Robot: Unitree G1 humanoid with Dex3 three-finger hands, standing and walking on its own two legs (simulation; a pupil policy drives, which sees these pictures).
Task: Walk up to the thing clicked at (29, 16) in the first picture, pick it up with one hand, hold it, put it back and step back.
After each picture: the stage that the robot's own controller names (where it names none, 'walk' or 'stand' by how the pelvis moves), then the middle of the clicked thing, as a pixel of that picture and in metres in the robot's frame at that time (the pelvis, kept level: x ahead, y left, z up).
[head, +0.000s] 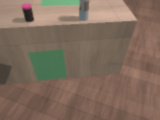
stand; (28, 13) +1.05 +0.40 -0.08
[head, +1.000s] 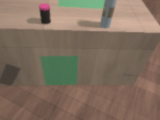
walk; (45, 14) +0.95 +0.23 -0.06
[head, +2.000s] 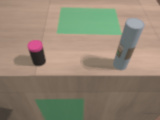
walk; (37, 53) +0.57 +0.22 -0.06
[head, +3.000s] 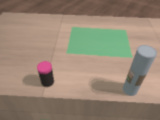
stand; (46, 74) +0.50 +0.19 -0.08
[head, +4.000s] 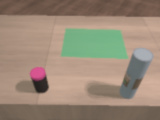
stand; (39, 80) +0.46 +0.20 -0.09
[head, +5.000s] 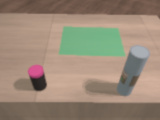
stand; (38, 78) +0.47 +0.21 -0.09
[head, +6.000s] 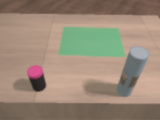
stand; (37, 78) +0.47 +0.22 -0.09
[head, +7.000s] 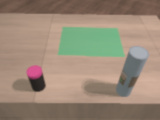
stand; (36, 79) +0.47 +0.22 -0.09
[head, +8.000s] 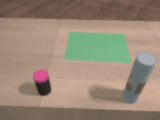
rise first; (42, 83) +0.46 +0.20 -0.08
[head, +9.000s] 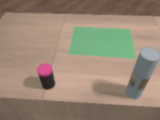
go down; (46, 77) +0.48 +0.20 -0.08
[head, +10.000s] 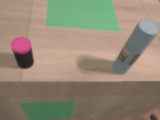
go down; (23, 53) +0.50 +0.18 -0.04
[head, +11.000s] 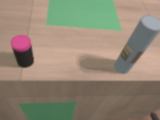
go down; (23, 52) +0.50 +0.19 -0.01
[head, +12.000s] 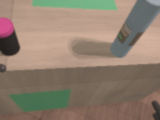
close in; (6, 38) +0.51 +0.20 +0.02
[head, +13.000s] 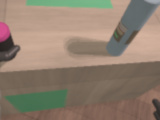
lift; (2, 43) +0.49 +0.19 +0.03
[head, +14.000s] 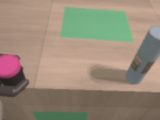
lift; (11, 75) +0.35 +0.22 +0.09
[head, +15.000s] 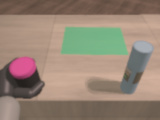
hold; (27, 78) +0.33 +0.17 +0.13
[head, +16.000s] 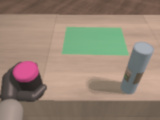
hold; (30, 81) +0.33 +0.17 +0.11
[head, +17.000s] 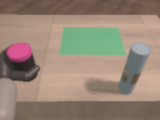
crouch; (24, 63) +0.38 +0.19 +0.13
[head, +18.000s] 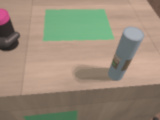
lower; (2, 31) +0.49 +0.21 +0.14
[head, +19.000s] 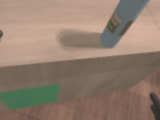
lower; out of the picture +0.53 +0.21 +0.04
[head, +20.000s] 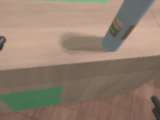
lower; out of the picture +0.51 +0.21 +0.03
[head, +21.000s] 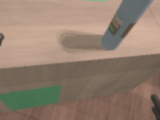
lower; out of the picture +0.52 +0.21 +0.04
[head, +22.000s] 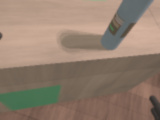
lower; out of the picture +0.52 +0.21 +0.04
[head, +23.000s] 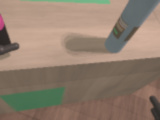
open; out of the picture +0.51 +0.19 +0.03
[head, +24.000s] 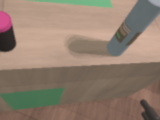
sink last; (2, 33) +0.51 +0.19 +0.02
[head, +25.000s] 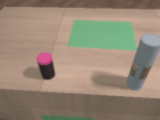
stand; (46, 66) +0.51 +0.19 -0.03
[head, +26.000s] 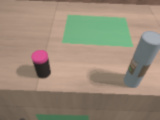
stand; (41, 64) +0.50 +0.19 -0.03
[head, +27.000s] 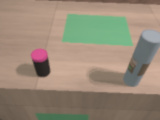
stand; (41, 63) +0.50 +0.19 -0.03
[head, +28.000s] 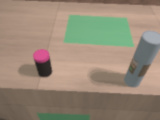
stand; (43, 63) +0.50 +0.19 -0.03
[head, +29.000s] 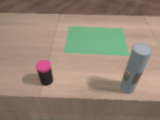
walk; (45, 73) +0.51 +0.19 -0.08
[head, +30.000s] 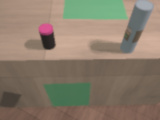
walk; (47, 37) +0.63 +0.19 -0.06
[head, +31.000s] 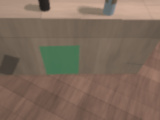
walk; (43, 0) +0.93 +0.24 -0.06
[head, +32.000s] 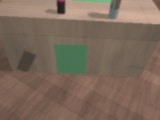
stand; (61, 5) +1.13 +0.20 -0.07
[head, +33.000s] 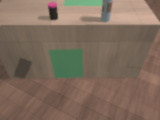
stand; (53, 11) +1.11 +0.23 -0.09
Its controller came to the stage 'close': yes
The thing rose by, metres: 0.21
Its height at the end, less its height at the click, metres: +0.00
